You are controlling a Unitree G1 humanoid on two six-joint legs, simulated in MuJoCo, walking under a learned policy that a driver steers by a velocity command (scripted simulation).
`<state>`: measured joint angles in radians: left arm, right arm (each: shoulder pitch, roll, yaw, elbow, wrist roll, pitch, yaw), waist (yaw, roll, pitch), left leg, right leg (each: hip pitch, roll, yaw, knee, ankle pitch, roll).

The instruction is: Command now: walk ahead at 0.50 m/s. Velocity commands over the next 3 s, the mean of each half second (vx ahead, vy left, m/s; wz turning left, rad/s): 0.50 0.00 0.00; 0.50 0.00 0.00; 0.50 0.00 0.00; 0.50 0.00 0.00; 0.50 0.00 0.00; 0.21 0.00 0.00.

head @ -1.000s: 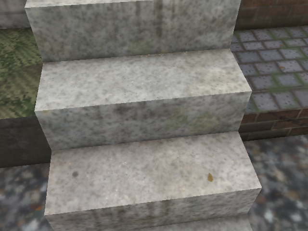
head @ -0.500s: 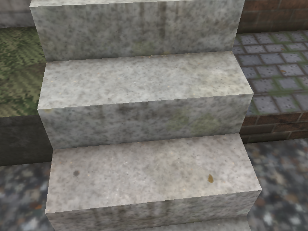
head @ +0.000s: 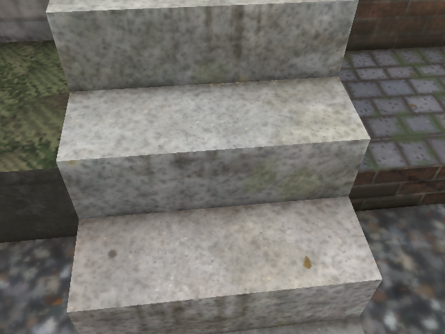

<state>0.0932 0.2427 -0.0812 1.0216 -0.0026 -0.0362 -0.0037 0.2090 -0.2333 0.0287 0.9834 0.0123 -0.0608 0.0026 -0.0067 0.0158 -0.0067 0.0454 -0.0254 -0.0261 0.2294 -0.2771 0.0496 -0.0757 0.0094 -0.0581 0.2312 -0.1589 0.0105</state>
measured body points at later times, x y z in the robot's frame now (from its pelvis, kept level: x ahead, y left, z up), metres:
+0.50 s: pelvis +0.00 +0.00 +0.00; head +0.01 +0.01 +0.45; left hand +0.12 +0.24 -0.14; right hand +0.08 -0.25 -0.14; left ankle -0.10 +0.08 -0.75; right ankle -0.02 -0.13 -0.75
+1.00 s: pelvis +0.00 +0.00 +0.00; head +0.00 +0.01 +0.45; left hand +0.11 +0.24 -0.14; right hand +0.08 -0.25 -0.14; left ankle -0.10 +0.08 -0.75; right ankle -0.02 -0.13 -0.75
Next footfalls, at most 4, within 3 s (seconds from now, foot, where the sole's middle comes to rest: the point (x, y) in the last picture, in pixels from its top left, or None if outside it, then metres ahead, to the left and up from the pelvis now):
none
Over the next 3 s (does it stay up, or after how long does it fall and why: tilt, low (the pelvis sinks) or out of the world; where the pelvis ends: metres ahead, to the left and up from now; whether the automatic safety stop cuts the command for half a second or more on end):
stays up -0.01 -0.01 0.00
